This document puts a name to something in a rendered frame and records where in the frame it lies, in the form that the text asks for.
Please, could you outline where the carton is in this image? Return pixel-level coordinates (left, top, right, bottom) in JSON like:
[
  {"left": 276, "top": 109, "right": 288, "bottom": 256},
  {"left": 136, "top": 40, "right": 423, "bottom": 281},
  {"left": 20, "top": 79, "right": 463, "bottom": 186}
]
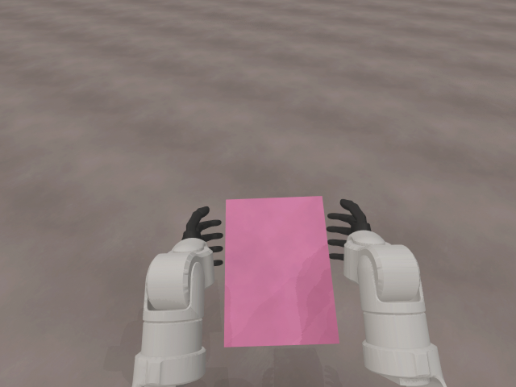
[{"left": 224, "top": 196, "right": 339, "bottom": 347}]

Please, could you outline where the right robot hand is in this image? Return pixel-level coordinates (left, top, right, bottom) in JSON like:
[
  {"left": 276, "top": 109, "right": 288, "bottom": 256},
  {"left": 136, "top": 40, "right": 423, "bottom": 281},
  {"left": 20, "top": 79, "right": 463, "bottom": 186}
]
[{"left": 327, "top": 199, "right": 371, "bottom": 260}]

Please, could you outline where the left robot hand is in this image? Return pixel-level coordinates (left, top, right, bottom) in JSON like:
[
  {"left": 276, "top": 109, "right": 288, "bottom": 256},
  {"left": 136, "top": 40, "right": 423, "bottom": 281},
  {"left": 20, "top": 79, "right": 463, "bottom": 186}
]
[{"left": 182, "top": 206, "right": 223, "bottom": 266}]

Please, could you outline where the left robot forearm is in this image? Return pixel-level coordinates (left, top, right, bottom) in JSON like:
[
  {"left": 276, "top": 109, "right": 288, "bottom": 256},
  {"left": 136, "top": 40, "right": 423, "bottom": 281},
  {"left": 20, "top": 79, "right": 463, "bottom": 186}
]
[{"left": 132, "top": 238, "right": 215, "bottom": 387}]

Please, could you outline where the right robot forearm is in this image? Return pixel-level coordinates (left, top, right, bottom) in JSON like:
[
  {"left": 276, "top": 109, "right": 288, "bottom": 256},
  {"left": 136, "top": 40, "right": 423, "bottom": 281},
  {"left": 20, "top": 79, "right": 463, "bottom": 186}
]
[{"left": 343, "top": 231, "right": 447, "bottom": 387}]

